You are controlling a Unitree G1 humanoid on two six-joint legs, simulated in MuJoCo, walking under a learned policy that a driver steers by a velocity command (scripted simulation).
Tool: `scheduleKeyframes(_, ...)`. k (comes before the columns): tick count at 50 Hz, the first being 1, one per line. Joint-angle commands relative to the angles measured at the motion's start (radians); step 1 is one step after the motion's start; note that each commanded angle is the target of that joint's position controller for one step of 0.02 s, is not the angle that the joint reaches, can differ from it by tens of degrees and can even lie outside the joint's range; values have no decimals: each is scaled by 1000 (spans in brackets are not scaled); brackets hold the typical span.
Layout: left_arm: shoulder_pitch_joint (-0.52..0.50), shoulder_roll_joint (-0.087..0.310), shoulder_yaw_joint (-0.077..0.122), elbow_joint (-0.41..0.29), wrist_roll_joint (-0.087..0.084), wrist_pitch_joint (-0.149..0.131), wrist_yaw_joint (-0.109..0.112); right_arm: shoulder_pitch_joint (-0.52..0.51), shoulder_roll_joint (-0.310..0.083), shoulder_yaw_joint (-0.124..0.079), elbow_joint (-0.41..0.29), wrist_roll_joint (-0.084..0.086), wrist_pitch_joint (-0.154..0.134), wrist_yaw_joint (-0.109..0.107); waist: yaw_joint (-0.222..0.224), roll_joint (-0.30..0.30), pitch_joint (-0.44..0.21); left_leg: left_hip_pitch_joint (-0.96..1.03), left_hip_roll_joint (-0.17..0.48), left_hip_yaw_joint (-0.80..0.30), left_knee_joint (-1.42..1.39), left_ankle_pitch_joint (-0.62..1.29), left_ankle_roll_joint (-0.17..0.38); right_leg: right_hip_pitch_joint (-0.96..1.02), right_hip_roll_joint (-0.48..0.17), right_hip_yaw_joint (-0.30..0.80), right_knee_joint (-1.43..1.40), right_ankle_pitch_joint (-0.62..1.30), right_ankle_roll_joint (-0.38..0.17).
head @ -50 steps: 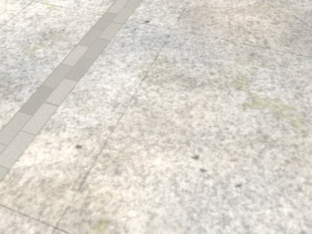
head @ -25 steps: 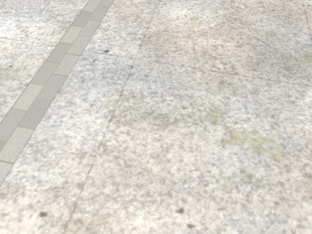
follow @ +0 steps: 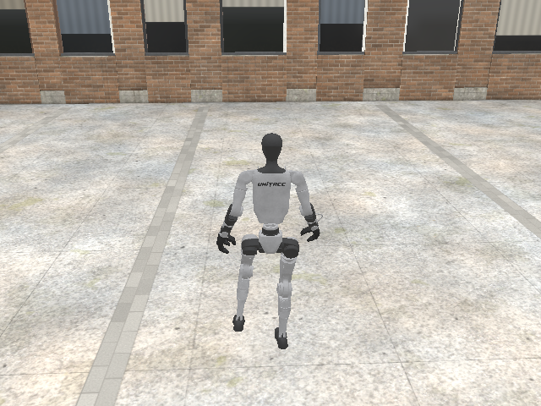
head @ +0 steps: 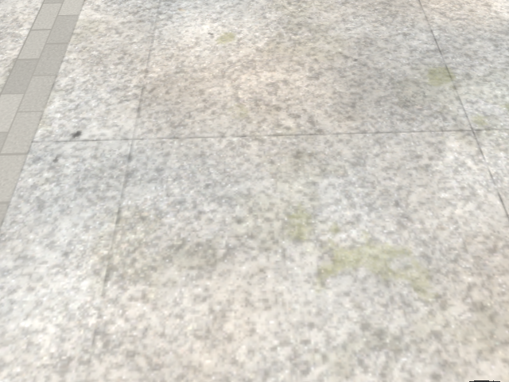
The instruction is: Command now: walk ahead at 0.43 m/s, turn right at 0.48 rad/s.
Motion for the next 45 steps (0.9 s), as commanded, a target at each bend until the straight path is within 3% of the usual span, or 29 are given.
scheduleKeyframes(1, -60, 163, 43, -69, -2, -11, 23, -19, -36, -3, -51, -6, 0, -1, -22, -90, -47, 108, -51, 65, -223, 192, -27, -83, -178, 110, -97, 396, -143)
scheduleKeyframes(3, -3, 162, 43, -43, -3, 2, 30, -77, -34, 0, -57, 1, -9, 9, 20, -110, -79, 177, -97, 79, -346, 338, -24, -64, -170, 100, -59, 403, -108)
scheduleKeyframes(5, 24, 156, 39, -23, -7, 10, 33, -97, -50, -6, -62, 9, -13, 19, 32, -126, -95, 198, -110, 58, -408, 371, -6, -9, -199, 141, -17, 360, -91)
scheduleKeyframes(7, 21, 142, 34, -15, -3, 13, 36, -81, -80, -20, -61, 2, -17, 26, 16, -135, -106, 209, -107, 32, -458, 332, 30, 62, -235, 198, 58, 348, -71)
scheduleKeyframes(9, -22, 118, 28, -20, 1, 15, 39, 3, -89, -31, -38, -11, -26, 27, -43, -137, -122, 313, -103, 45, -541, 383, 75, 79, -213, 208, 168, 366, -34)
scheduleKeyframes(10, -13, 85, 19, -31, 12, 11, 38, 49, -123, -38, -34, -27, -33, 21, -56, -87, -173, 448, -38, 7, -542, 643, 105, 46, -147, 179, 285, 307, 8)
scheduleKeyframes(11, 104, 42, 2, -27, 22, 3, 35, 99, -169, -41, -42, -50, -32, 17, -25, 102, -297, 729, 163, -183, -465, 1005, 228, -129, -64, 139, 525, -71, 68)
scheduleKeyframes(12, 219, 56, -4, 4, 6, 5, 32, 147, -122, -35, -12, -33, -12, 22, -22, 274, -425, 846, 307, -416, -500, 949, 368, -246, -23, 101, 735, -535, 123)
scheduleKeyframes(13, 195, 127, 11, 18, -4, 21, 30, 138, -80, -23, -14, 1, 4, 28, -33, 169, -389, 782, 285, -467, -551, 624, 360, -288, -65, 126, 807, -530, 143)
scheduleKeyframes(14, 98, 144, 19, 8, -10, 44, 36, 89, -62, -16, -18, 8, 18, 27, -44, 93, -287, 686, 242, -408, -589, 391, 320, -326, -94, 97, 843, -469, 162)
scheduleKeyframes(15, 38, 139, 20, 0, -5, 66, 43, 30, -41, -3, -24, 2, 29, 27, -39, 56, -207, 570, 200, -347, -631, 249, 291, -326, -118, 69, 813, -427, 170)
scheduleKeyframes(17, 9, 100, 15, -9, 5, 94, 52, -62, -44, 1, -26, -11, 46, 23, -2, 105, -112, 363, 115, -222, -704, 105, 240, -216, -159, 29, 632, -359, 174)
scheduleKeyframes(19, 32, 55, 3, 15, 13, 89, 56, -73, -49, -4, -14, -16, 54, 16, 2, 141, -117, 307, 59, -123, -705, 170, 235, -98, -143, -21, 479, -318, 173)
scheduleKeyframes(21, 34, 45, -1, 32, 16, 80, 54, -44, -50, -4, 4, -7, 58, 10, -9, 129, -161, 343, 68, -112, -685, 179, 253, -32, -143, -31, 354, -225, 164)
scheduleKeyframes(23, 42, 39, -2, 51, 19, 77, 48, -56, -46, -1, 13, 7, 66, 7, 7, 106, -164, 319, 62, -99, -671, 51, 240, 62, -133, -52, 195, -62, 143)
scheduleKeyframes(24, 29, 39, -3, 52, 28, 77, 46, -45, -32, 6, 22, 10, 67, 7, 8, 93, -147, 288, 43, -92, -673, -55, 210, 102, -130, -54, 132, -18, 128)
scheduleKeyframes(25, 3, 58, -2, 37, 43, 76, 46, -21, -12, 13, 36, 6, 65, 9, -1, 63, -122, 248, 21, -85, -669, -166, 160, 124, -171, -4, 106, 21, 105)
scheduleKeyframes(26, -24, 103, 4, 18, 43, 76, 50, -9, -15, 14, 39, -5, 63, 14, -28, 1, -79, 232, -23, -50, -640, -237, 117, 81, -222, 48, 81, -23, 75)
scheduleKeyframes(27, -36, 129, 16, 43, 32, 74, 48, 1, -20, 8, 38, -4, 65, 14, -57, -109, -38, 294, -80, 23, -615, -187, 87, -56, -198, 43, 75, -227, 48)
scheduleKeyframes(29, -58, 59, -1, 43, 36, 55, 46, -18, -22, 6, 48, -2, 66, 7, -45, -106, -20, 373, -81, 32, -555, -85, 86, -125, -184, 34, 40, -253, 70)
scheduleKeyframes(33, -37, 57, -2, 61, 24, 27, 46, 8, -7, 7, 79, 1, 69, 1, -40, -69, -53, 394, -80, 39, -517, 84, 105, -60, -173, 17, 89, -51, 95)
scheduleKeyframes(45, -26, 44, -4, 127, 17, 33, 53, -1, -19, -3, 173, 13, 89, -11, -35, -22, -67, 454, -73, 37, -487, 246, 102, -15, -152, -8, 104, 73, 98)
